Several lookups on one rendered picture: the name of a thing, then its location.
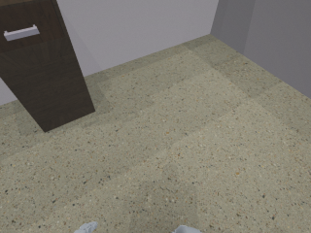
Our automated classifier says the cabinet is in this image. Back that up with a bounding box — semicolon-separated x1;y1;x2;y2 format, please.
0;0;96;133

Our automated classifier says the handle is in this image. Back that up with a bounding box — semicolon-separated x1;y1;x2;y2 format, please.
4;24;40;41

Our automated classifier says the drawer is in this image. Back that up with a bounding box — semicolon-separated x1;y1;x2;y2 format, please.
0;0;64;53

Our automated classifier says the left robot hand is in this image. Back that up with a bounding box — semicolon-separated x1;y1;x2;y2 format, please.
74;221;98;233

